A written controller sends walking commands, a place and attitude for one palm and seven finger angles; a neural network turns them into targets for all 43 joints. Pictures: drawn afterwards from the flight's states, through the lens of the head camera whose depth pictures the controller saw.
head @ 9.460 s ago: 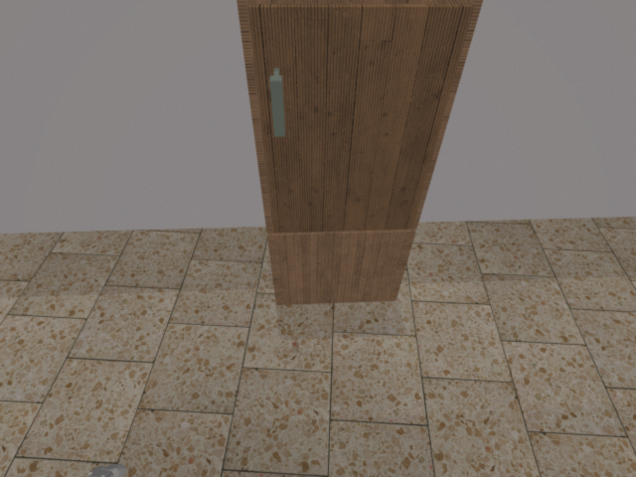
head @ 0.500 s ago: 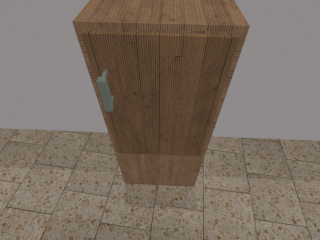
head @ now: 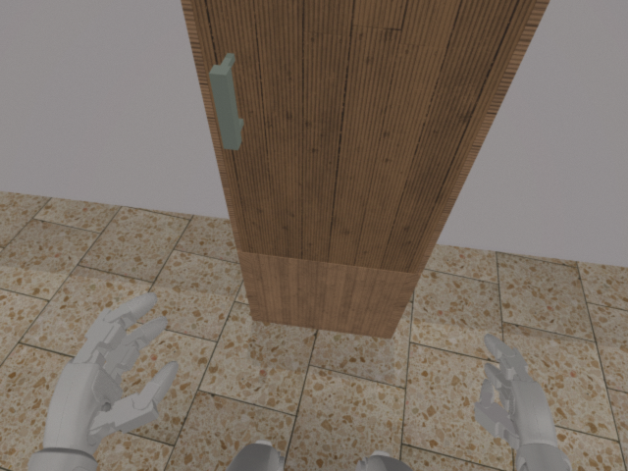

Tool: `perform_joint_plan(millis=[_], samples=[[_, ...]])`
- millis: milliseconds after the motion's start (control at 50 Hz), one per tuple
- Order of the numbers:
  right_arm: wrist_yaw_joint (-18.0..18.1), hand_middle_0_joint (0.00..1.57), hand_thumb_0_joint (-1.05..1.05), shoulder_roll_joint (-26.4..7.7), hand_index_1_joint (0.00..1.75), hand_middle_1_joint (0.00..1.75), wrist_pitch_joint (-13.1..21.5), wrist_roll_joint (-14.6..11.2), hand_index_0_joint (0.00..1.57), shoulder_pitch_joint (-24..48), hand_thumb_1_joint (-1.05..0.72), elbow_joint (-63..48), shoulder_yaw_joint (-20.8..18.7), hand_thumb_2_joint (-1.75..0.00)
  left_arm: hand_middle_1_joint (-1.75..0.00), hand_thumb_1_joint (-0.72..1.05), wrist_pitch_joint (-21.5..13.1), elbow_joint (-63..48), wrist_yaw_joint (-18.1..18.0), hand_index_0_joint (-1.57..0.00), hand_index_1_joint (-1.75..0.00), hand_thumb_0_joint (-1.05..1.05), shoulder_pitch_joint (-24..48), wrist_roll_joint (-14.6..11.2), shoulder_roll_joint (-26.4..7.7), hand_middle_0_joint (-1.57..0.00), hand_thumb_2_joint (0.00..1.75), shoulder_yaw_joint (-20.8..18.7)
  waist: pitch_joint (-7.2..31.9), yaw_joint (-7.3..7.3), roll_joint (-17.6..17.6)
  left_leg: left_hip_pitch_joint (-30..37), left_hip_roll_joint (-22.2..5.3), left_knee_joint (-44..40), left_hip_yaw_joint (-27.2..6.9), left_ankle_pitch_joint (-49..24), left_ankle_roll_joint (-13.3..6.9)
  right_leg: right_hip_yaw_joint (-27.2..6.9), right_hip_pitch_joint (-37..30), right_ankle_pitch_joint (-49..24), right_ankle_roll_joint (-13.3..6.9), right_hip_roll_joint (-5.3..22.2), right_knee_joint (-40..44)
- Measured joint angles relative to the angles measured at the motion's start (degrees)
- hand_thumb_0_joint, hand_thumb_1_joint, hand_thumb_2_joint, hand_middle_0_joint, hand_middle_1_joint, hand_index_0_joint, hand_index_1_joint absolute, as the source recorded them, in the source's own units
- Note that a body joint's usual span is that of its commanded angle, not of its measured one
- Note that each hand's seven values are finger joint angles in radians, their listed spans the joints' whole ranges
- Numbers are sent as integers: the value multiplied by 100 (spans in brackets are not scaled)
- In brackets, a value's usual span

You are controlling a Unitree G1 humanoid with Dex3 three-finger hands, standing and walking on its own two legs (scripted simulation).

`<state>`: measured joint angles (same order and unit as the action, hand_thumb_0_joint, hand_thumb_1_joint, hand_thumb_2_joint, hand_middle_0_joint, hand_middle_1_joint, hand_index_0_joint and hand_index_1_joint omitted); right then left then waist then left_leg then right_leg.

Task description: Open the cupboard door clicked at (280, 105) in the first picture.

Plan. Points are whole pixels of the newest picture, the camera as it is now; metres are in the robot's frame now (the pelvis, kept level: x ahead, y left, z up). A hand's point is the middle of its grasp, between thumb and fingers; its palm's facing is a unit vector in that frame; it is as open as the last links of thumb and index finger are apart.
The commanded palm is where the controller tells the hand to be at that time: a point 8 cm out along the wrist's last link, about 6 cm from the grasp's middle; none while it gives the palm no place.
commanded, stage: raise the hand with hooked fingers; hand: left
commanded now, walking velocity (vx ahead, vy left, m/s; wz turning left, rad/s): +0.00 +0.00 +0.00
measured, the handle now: (230, 102) +0.57 +0.19 +0.15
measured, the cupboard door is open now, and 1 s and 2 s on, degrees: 0 0 0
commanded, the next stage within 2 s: move the hooked fingers beside the handle in 1.58 s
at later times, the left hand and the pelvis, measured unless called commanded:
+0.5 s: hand (117, 302) +0.26 +0.25 +0.10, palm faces +0.00 -1.00 -0.07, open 12.1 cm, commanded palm +0.23 +0.30 +0.11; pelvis +0.01 +0.03 +0.03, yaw -1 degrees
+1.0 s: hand (68, 225) +0.31 +0.29 +0.17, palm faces +0.03 -1.00 -0.05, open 13.9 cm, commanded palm +0.28 +0.34 +0.17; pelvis +0.02 +0.03 +0.06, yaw -1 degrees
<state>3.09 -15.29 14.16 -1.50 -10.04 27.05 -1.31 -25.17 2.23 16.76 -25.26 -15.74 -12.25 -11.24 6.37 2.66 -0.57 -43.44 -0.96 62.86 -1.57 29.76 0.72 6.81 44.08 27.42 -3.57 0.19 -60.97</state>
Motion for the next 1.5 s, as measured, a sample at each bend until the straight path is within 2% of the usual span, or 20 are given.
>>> perform_joint_plan(millis=[80, 160, 220, 300, 400, 500, 840, 980, 1160, 1300, 1500], samples=[[42, 20, 2, 184, 30, 30, -20, -8, 20, -144, -90, 321, 284, -90, -62, 40, 102, -75, 179, -24, -62, 1, 473, -31, -221, -24, 69, -46, -98, -56, 119, 12, -25, -35, -131, -43, 3, 127, -117, -86, 0, -35, 181], [64, 20, 2, 354, 30, 30, -90, -44, 21, -352, -90, 556, 457, -90, -68, 31, 614, 149, 391, -25, -68, 1, 887, -163, -428, -25, 65, -196, -127, -201, 212, 204, -34, -319, -68, -160, -25, 64, -293, -232, 40, -54, 478], [66, 20, 2, 379, 30, 30, -85, -45, 21, -558, -90, 614, 483, -90, -72, 24, 899, 267, 381, -25, -73, 1, 952, -268, -492, -25, 62, -348, -115, -306, 254, 417, -27, -611, 42, -259, -69, -45, -456, -344, 89, -56, 730], [56, 20, 2, 271, 30, 30, -13, -30, 21, -774, -90, 647, 410, -90, -78, 15, 896, 284, 300, -26, -78, 1, 900, -347, -485, -26, 58, -518, -105, -365, 253, 654, 0, -909, 160, -350, -120, -164, -638, -442, 145, -41, 974], [71, 20, 2, 18, 30, 30, 76, -46, 21, -839, -90, 660, 295, -90, -86, 3, 796, 297, 290, -27, -86, 1, 948, -325, -475, -26, 53, -547, -148, -340, 229, 830, 49, -1073, 199, -391, -177, -205, -811, -484, 202, -1, 1131], [136, 20, 2, -124, 30, 30, 120, -68, 20, -711, -90, 625, 254, -90, -93, -8, 902, 371, 334, -27, -93, 0, 1156, -275, -548, -27, 48, -544, -225, -291, 191, 1030, 79, -1209, 195, -423, -212, -203, -1030, -523, 238, 22, 1289], [224, 20, 2, 60, 30, 30, 10, -103, 21, -400, -90, 525, 555, -90, -116, -44, 1668, 1044, 756, -30, -116, -1, 2279, -351, -942, -30, 33, -993, -294, -96, 245, 1816, 107, -1882, 172, -641, -234, -188, -1856, -760, 275, 17, 2015], [269, 20, 2, 36, 30, 30, -75, -124, 21, -481, -90, 630, 599, -90, -119, -48, 1843, 1446, 961, -30, -119, -1, 2759, -375, -1125, -30, 31, -1199, -353, -87, 264, 2026, 110, -2116, 175, -751, -225, -194, -2056, -857, 266, 11, 2231], [321, 20, 2, -87, 30, 30, -143, -163, 21, -604, -90, 704, 538, -90, -120, -49, 2002, 1972, 1120, -30, -120, -1, 3249, -370, -1372, -30, 30, -1417, -408, -172, 252, 2185, 81, -2363, 207, -872, -200, -227, -2188, -978, 237, -27, 2453], [268, 20, 2, -143, 30, 30, -157, -154, 21, -669, -90, 661, 466, -90, -120, -49, 2013, 1970, 1158, -30, -120, -1, 3137, -391, -1299, -30, 30, -1432, -371, -212, 222, 2221, 63, -2453, 274, -900, -185, -295, -2166, -993, 223, -48, 2474], [293, 20, 2, -78, 30, 30, -148, -145, 20, -608, -90, 682, 478, -90, -120, -49, 1876, 1937, 1050, -30, -120, -1, 3105, -337, -1185, -30, 30, -1427, -392, -180, 212, 2268, 41, -2464, 255, -906, -157, -277, -2213, -992, 196, -70, 2481]])
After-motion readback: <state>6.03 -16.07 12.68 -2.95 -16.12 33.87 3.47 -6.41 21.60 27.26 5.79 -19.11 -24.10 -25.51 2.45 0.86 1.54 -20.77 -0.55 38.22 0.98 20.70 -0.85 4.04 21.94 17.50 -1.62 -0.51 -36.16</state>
